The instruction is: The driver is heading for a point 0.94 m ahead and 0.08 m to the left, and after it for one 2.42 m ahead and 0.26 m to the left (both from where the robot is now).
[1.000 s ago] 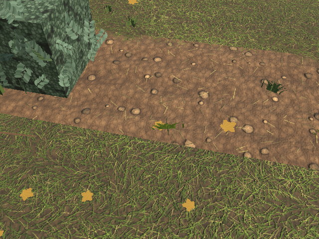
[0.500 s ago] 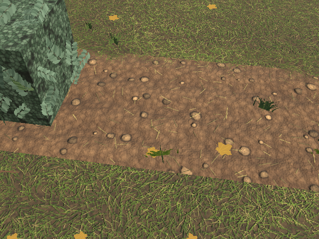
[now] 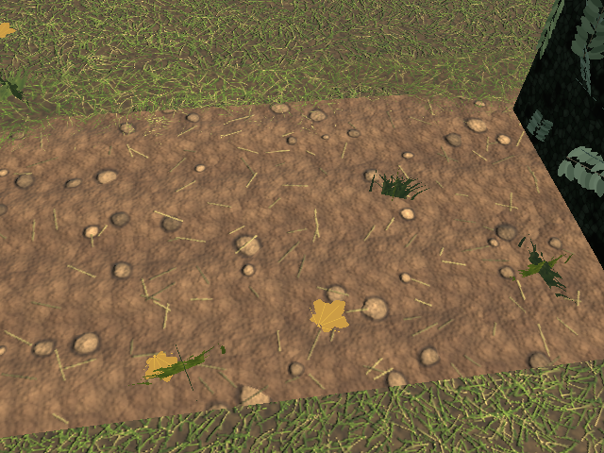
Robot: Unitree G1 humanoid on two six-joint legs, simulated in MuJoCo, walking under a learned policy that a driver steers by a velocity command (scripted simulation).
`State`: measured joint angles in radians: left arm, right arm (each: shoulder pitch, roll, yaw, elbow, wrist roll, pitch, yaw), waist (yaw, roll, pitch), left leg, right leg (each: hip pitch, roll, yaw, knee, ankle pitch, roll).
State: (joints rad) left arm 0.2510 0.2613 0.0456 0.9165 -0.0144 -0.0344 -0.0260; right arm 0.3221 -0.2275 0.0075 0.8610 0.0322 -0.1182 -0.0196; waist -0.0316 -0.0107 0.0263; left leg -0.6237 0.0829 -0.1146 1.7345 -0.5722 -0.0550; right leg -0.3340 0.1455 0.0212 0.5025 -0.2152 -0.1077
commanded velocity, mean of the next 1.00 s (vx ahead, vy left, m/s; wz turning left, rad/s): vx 0.50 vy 0.00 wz -0.12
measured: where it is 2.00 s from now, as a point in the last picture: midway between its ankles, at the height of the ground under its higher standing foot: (275, 218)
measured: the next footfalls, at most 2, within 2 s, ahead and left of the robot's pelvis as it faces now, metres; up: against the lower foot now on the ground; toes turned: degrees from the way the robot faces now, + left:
left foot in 0.20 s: +0.35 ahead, +0.17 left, +0.00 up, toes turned -10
right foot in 0.70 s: +0.53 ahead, -0.12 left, +0.00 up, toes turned -11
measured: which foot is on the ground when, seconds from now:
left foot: up 0.00-0.18, down 0.20-0.72, up 0.74-1.00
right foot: down 0.00-0.22, up 0.24-0.68, down 0.70-1.00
